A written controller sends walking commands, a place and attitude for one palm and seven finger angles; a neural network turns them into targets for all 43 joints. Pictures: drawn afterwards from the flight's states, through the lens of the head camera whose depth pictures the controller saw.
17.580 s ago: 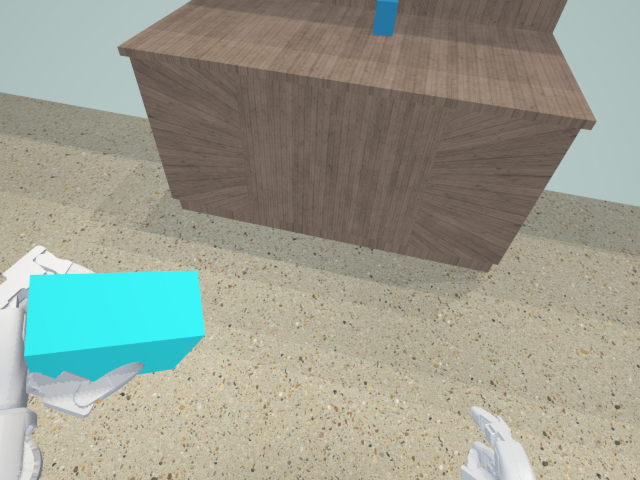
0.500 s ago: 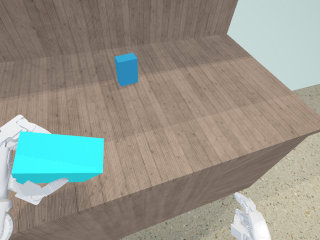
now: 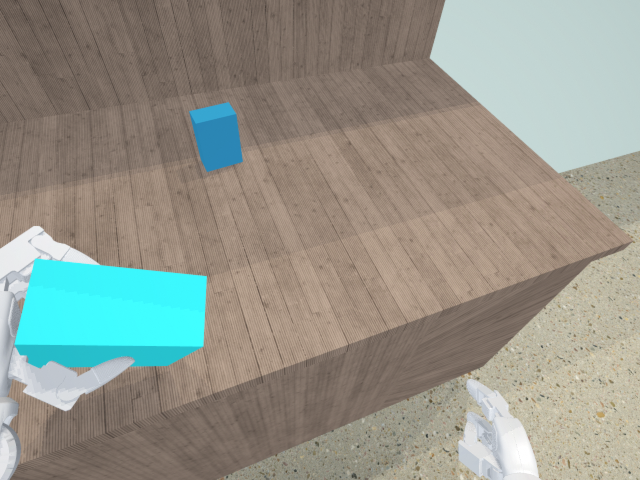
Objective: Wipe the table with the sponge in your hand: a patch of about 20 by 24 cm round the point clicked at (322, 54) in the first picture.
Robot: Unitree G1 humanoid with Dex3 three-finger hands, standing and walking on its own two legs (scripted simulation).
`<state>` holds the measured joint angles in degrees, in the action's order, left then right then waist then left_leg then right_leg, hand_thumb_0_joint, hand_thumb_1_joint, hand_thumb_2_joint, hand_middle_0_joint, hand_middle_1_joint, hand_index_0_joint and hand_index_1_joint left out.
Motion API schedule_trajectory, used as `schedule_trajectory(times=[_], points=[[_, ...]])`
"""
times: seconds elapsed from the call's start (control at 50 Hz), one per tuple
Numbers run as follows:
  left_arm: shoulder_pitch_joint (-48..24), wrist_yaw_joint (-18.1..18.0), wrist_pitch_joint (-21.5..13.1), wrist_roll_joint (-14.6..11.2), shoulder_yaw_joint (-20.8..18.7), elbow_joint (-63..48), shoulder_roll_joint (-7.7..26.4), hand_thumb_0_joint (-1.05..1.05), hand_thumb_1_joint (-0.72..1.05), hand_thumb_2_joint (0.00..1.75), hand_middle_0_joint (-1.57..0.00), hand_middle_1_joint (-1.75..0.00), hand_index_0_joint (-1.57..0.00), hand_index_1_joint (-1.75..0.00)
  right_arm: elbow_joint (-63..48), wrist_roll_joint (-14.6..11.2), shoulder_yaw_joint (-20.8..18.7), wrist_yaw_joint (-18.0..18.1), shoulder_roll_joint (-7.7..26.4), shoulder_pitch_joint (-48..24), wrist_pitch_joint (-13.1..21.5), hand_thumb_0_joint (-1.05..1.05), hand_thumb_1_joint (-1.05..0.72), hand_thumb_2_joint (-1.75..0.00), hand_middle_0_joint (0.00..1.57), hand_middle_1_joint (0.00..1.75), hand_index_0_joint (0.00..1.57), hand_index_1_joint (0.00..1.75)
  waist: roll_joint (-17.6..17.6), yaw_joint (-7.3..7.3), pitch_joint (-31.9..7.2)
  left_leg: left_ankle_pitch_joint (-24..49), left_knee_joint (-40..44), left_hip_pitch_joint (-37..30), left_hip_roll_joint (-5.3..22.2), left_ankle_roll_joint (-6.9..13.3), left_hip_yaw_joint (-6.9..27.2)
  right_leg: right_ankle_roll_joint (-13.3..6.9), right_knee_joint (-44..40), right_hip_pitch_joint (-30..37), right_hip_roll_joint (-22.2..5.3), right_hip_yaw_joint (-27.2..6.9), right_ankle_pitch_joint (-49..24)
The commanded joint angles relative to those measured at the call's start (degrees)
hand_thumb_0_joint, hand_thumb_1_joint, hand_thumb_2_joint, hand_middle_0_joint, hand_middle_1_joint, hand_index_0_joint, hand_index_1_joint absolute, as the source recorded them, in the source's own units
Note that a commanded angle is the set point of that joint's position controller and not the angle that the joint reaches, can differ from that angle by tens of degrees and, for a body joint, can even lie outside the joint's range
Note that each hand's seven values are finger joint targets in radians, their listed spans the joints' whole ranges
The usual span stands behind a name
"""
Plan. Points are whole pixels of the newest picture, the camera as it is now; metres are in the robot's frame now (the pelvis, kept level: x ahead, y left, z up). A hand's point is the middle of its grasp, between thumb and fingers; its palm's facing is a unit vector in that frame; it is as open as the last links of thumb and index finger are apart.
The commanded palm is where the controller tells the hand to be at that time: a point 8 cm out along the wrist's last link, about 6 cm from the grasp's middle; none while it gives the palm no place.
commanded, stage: shuffle to correct the standing spot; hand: left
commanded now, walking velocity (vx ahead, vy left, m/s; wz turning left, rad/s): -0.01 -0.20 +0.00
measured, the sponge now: (140, 324) +0.23 +0.20 +0.13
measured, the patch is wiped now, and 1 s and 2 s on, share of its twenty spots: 0.00 0.00 0.00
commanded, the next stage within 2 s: come to a stop and stand still in 0.12 s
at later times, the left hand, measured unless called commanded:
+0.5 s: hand (71, 311) +0.22 +0.24 +0.16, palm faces +0.33 -0.79 -0.51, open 10.5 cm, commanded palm +0.16 +0.27 +0.17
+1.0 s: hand out of the picture +0.20 +0.33 +0.17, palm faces +0.45 -0.81 -0.37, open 10.5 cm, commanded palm +0.14 +0.35 +0.17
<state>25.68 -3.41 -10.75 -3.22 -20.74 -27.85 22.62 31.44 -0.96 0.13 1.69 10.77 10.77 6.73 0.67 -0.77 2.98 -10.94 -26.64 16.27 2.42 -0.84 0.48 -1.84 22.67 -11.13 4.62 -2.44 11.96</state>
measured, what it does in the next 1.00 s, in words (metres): shifts its weight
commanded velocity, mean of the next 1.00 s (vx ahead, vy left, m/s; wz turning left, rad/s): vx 0.00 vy -0.03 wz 0.00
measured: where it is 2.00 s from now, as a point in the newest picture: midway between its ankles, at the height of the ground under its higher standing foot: outside the picture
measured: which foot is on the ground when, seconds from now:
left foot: down 0.00-1.00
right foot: down 0.00-1.00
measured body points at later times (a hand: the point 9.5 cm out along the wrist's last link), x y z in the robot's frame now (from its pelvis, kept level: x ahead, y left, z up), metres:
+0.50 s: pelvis +0.00 -0.02 +0.00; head +0.02 -0.01 +0.45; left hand +0.20 +0.28 +0.19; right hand +0.18 -0.25 -0.08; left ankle +0.03 +0.12 -0.74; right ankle +0.00 -0.10 -0.74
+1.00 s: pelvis -0.01 +0.06 +0.00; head +0.02 +0.10 +0.44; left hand +0.17 +0.37 +0.19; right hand +0.18 -0.14 -0.07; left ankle +0.03 +0.13 -0.74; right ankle +0.00 -0.10 -0.74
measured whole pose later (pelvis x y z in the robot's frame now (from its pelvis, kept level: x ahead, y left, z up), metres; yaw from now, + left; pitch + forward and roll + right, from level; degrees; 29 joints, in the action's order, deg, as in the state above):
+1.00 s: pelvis -0.01 +0.06 +0.00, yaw +1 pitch -1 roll -2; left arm 20.0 -5.9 -14.5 -1.3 -23.3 -27.4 22.6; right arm 32.9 -0.5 2.2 1.1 9.5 11.0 11.3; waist 3.0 -3.0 5.1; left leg -10.2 -27.2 16.4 -2.9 4.6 -1.4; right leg 0.7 24.5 -11.5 -0.7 -3.4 12.7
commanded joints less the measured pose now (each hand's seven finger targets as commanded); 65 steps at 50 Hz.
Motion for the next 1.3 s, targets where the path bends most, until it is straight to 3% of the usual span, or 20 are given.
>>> schedule_trajectory(times=[0.0,0.02,0.28,0.42,0.44,0.46,0.48,0.5,0.54,0.6,0.66,0.7,0.8,0.86,1.02,1.1,1.12,1.2,1.22,1.28], points=[[-3.3,-1.3,-3.1,-1.3,-8.5,-13.5,10.7,0.0,0.1,1.3,-1.2,-1.6,-1.2,-1.6,-8.6,-0.1,-3.1,0.9,7.6,-4.7,2.6,0.0,-0.9,-0.9,0.2,0.3,0.2,0.3,-4.3,0.16,-9.4,5.5,1.7,-8.1,4.2,1.7,1.9,0.9,-3.6,-2.8,-5.6,-2.7,-9.4],[-3.2,-1.1,-3.1,-1.7,-6.7,-12.3,8.7,0.0,0.1,1.3,-1.2,-1.6,-1.2,-1.6,-8.4,0.1,-2.9,1.0,7.5,-4.4,2.5,0.0,-0.9,-0.9,0.2,0.3,0.2,0.3,-4.2,0.35,-9.5,4.2,1.6,-7.5,3.9,2.0,1.8,1.0,-4.0,-2.7,-5.4,-2.3,-8.6],[-0.5,-2.1,-2.3,-2.0,-8.4,-13.8,10.3,0.0,0.1,1.3,-1.2,-1.6,-1.2,-1.6,-8.6,-0.3,-3.2,1.5,7.6,-4.5,2.4,0.0,-0.9,-0.9,0.2,0.3,0.2,0.3,-3.4,0.22,-11.5,2.9,-2.7,-7.1,1.6,2.1,1.1,1.2,-4.4,-1.6,-8.1,-6.5,-10.4],[0.2,-2.8,-1.5,-1.7,-6.5,-10.0,8.6,0.0,0.1,1.3,-1.2,-1.6,-1.2,-1.6,-7.0,-0.1,-2.0,1.7,7.8,-5.4,1.9,0.0,-0.9,-0.9,0.2,0.3,0.2,0.3,-0.5,0.5,-8.3,4.6,-1.1,-7.3,1.3,2.6,2.0,1.7,-6.0,-2.6,-8.0,-5.3,-11.5],[-54.3,-2.0,-7.2,6.2,-40.4,-22.7,53.9,0.0,0.1,1.3,-1.2,-1.6,-1.2,-1.6,-4.7,1.9,-5.1,1.9,10.1,5.0,5.2,0.0,-0.9,-0.9,0.2,0.3,0.2,0.3,8.2,-1.69,0.0,4.6,-4.2,-1.4,-0.5,1.8,-6.3,8.7,-11.9,-7.7,-7.0,-6.5,-22.3],[-25.5,0.3,-5.1,1.1,-16.3,7.1,19.2,0.0,0.1,1.3,-1.2,-1.6,-1.2,-1.6,-4.4,0.9,-2.5,1.8,4.6,-1.9,5.1,0.0,-0.9,-0.9,0.2,0.3,0.2,0.3,6.8,-0.8,-10.5,8.1,-2.7,-3.4,-5.2,2.6,-1.6,1.6,-3.2,1.2,-10.1,-8.2,-23.5],[-10.7,-0.6,-5.4,-0.3,-16.1,4.9,17.5,0.0,0.1,1.3,-1.2,-1.6,-1.2,-1.6,-6.7,0.1,-4.4,1.3,7.9,-1.2,5.3,0.0,-0.9,-0.9,0.2,0.3,0.2,0.3,4.2,-3.25,-7.9,8.6,-4.0,-4.2,-1.7,1.5,-1.9,2.7,-4.1,1.9,-11.1,-11.9,-29.8],[-7.3,-0.5,-4.3,-1.0,-8.3,8.0,7.6,0.0,0.1,1.3,-1.2,-1.6,-1.2,-1.6,-6.2,-0.6,-4.5,0.1,8.7,-2.1,5.1,0.0,-0.9,-0.9,0.2,0.3,0.2,0.3,-4.7,-1.88,-10.7,10.1,-2.1,-8.0,-1.2,1.9,-2.9,1.4,-0.4,3.8,-10.9,-10.1,-30.8],[-8.1,-0.3,-5.4,-1.3,-4.5,-3.4,7.1,0.0,0.1,1.3,-1.2,-1.6,-1.2,-1.6,-6.9,-0.6,-4.1,-0.8,9.0,-2.4,5.0,0.0,-0.9,-0.9,0.2,0.3,0.2,0.3,-7.3,-1.8,-12.6,14.1,0.3,-10.2,1.0,3.1,-0.4,3.5,1.0,2.4,-8.4,-5.9,-19.7],[-2.5,-1.1,-4.8,-1.0,-0.4,-8.2,4.1,0.0,0.1,1.3,-1.2,-1.6,-1.2,-1.6,-7.5,-1.0,-3.1,-2.0,7.6,-5.5,5.6,0.0,-0.9,-0.9,0.2,0.3,0.2,0.3,-1.0,-2.04,-11.2,9.8,0.9,-10.5,1.3,3.4,-0.1,3.5,-1.1,0.2,-7.0,-4.7,-11.5],[-4.7,-1.9,-5.2,-0.4,-5.1,-9.5,9.3,0.0,0.1,1.3,-1.2,-1.6,-1.2,-1.6,-7.8,-0.1,-2.9,-0.9,7.8,-5.0,5.7,0.0,-0.9,-0.9,0.2,0.3,0.2,0.3,6.2,-1.43,-7.8,0.0,2.7,-6.9,0.1,2.4,1.5,1.3,-5.2,-2.5,-7.1,-5.3,0.1],[-5.9,-3.0,-5.8,0.1,-11.0,-11.5,14.6,0.0,0.1,1.3,-1.2,-1.6,-1.2,-1.6,-7.5,0.0,-2.4,0.2,7.9,-6.7,5.3,0.0,-0.9,-0.9,0.2,0.3,0.2,0.3,3.4,-1.29,-6.2,-3.6,4.6,-7.4,0.4,2.5,2.4,0.8,-6.2,-5.1,-6.8,-5.5,4.7],[-12.1,-3.3,-7.6,0.5,-11.0,-15.2,13.8,0.0,0.1,1.3,-1.2,-1.6,-1.2,-1.6,-7.9,0.0,-1.5,1.3,7.1,-6.7,5.9,0.0,-0.9,-0.9,0.2,0.3,0.2,0.3,-12.7,-1.03,-6.6,-11.8,11.6,-0.9,3.8,3.6,6.5,1.1,0.9,2.8,-5.1,-1.6,0.9],[-12.2,-2.8,-8.3,1.0,-7.3,-15.0,9.9,0.0,0.1,1.3,-1.2,-1.6,-1.2,-1.6,-7.8,0.3,-1.6,0.8,7.1,-4.5,7.3,0.0,-0.9,-0.9,0.2,0.3,0.2,0.3,-14.9,-0.99,-8.2,-13.4,12.8,0.9,5.1,3.9,7.7,1.1,3.6,6.0,-5.0,0.4,-0.9],[-5.7,-2.6,-6.4,1.6,-2.5,-8.5,4.6,0.0,0.1,1.3,-1.2,-1.6,-1.2,-1.6,-5.6,0.5,-1.5,-0.6,7.8,-2.7,6.9,0.0,-0.9,-0.9,0.2,0.3,0.2,0.3,-4.0,-0.54,-8.6,-0.5,10.8,-4.8,5.2,0.8,7.7,1.5,0.5,1.0,-5.2,1.0,-2.5],[-9.2,-3.3,-6.3,2.1,-7.0,-10.7,9.2,0.0,0.1,1.3,-1.2,-1.6,-1.2,-1.6,-5.8,0.3,-1.6,0.0,7.8,-4.3,5.8,0.0,-0.9,-0.9,0.2,0.3,0.2,0.3,-6.3,-0.62,-8.7,1.4,12.0,-6.1,5.5,-1.0,7.7,1.7,1.4,1.0,-5.0,1.3,-1.8],[-9.0,-2.9,-6.4,1.8,-4.8,-9.8,6.9,0.0,0.1,1.3,-1.2,-1.6,-1.2,-1.6,-6.0,0.6,-1.3,0.1,7.5,-3.6,5.3,0.0,-0.9,-0.9,0.2,0.3,0.2,0.3,-6.6,-0.54,-8.4,0.5,12.2,-4.7,5.4,-0.7,8.1,1.7,1.0,1.7,-5.1,1.8,-1.8],[-9.2,-3.6,-6.7,2.0,-8.1,-15.5,10.7,0.0,0.1,1.3,-1.2,-1.6,-1.2,-1.6,-7.1,0.2,-1.2,0.3,7.2,-5.2,5.4,0.0,-0.9,-0.9,0.2,0.3,0.2,0.3,-7.4,-0.86,-10.7,0.5,10.4,-6.0,4.5,-0.3,6.1,1.3,-0.2,3.9,-5.7,1.5,-3.4],[-8.1,-3.1,-6.9,1.5,-5.2,-13.9,7.5,0.0,0.1,1.3,-1.2,-1.6,-1.2,-1.6,-7.1,0.5,-1.0,0.3,7.1,-4.6,5.1,0.0,-0.9,-0.9,0.2,0.3,0.2,0.3,-7.6,-0.61,-10.2,-0.9,10.6,-5.0,4.1,0.1,6.3,1.3,-0.8,4.2,-5.7,1.8,-3.4],[-6.5,-3.4,-7.0,1.6,-6.1,-15.6,8.7,0.0,0.1,1.3,-1.2,-1.6,-1.2,-1.6,-7.3,0.4,-1.7,0.3,7.4,-4.0,5.5,0.0,-0.9,-0.9,0.2,0.3,0.2,0.3,-8.4,-0.6,-10.8,0.1,9.9,-5.1,4.1,0.0,6.6,1.2,-0.8,5.3,-6.2,1.4,-4.3]])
